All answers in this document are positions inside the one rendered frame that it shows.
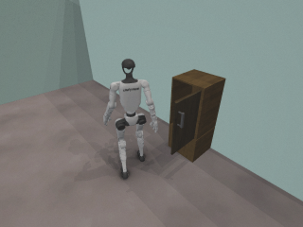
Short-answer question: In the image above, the robot left upper arm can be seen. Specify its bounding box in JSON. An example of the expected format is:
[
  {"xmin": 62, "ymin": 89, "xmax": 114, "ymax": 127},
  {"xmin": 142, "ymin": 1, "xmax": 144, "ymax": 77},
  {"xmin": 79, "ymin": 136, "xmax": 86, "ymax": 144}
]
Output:
[{"xmin": 109, "ymin": 81, "xmax": 120, "ymax": 109}]

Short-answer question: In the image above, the right robot foot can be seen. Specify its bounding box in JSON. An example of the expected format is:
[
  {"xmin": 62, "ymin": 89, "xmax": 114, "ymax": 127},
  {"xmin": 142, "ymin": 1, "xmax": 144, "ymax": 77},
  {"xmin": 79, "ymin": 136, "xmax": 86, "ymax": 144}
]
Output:
[{"xmin": 137, "ymin": 150, "xmax": 145, "ymax": 162}]

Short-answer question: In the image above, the robot foot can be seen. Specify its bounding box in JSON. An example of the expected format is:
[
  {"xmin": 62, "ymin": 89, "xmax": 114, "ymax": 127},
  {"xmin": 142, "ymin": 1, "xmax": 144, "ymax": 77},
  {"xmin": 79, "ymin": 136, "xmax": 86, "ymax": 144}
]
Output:
[
  {"xmin": 137, "ymin": 150, "xmax": 145, "ymax": 162},
  {"xmin": 121, "ymin": 166, "xmax": 129, "ymax": 179}
]

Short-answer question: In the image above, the robot right upper arm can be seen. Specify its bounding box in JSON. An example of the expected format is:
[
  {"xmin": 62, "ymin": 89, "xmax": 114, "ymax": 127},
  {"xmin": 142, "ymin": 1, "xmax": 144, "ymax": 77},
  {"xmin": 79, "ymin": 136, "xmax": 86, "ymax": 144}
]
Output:
[{"xmin": 139, "ymin": 79, "xmax": 153, "ymax": 106}]

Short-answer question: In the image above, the right robot forearm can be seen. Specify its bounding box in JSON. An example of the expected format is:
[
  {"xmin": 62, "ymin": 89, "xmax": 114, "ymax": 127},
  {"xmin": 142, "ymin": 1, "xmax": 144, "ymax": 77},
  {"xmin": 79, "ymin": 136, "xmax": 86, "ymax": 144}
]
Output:
[{"xmin": 148, "ymin": 99, "xmax": 157, "ymax": 121}]

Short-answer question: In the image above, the left robot forearm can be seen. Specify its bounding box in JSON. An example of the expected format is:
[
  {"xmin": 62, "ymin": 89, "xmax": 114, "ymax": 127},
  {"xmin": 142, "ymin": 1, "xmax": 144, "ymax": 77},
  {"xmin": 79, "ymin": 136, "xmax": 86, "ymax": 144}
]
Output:
[{"xmin": 104, "ymin": 102, "xmax": 114, "ymax": 119}]

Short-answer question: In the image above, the left robot foot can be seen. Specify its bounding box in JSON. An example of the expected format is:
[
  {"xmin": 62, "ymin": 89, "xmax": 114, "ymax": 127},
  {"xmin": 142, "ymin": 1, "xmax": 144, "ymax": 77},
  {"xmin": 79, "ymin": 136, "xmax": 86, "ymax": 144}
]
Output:
[{"xmin": 121, "ymin": 166, "xmax": 129, "ymax": 179}]

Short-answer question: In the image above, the handle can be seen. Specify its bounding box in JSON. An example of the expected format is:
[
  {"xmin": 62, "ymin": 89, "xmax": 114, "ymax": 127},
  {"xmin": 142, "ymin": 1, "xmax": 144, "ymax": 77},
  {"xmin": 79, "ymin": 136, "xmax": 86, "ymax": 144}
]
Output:
[{"xmin": 177, "ymin": 112, "xmax": 185, "ymax": 129}]

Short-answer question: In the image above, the left robot hand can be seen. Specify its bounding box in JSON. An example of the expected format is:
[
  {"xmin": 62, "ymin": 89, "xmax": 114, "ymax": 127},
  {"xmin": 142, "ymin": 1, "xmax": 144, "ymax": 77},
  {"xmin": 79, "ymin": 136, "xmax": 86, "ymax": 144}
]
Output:
[{"xmin": 103, "ymin": 116, "xmax": 112, "ymax": 126}]

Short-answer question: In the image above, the cupboard door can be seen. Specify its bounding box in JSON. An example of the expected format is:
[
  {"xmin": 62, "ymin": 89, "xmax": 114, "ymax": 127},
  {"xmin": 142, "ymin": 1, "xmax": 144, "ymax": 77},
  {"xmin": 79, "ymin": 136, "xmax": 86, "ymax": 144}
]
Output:
[{"xmin": 170, "ymin": 90, "xmax": 202, "ymax": 155}]

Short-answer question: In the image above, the right robot hand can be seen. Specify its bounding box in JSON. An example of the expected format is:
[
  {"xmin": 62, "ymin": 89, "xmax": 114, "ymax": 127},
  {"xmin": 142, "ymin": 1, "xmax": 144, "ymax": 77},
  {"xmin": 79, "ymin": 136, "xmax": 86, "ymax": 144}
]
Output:
[{"xmin": 150, "ymin": 120, "xmax": 158, "ymax": 133}]

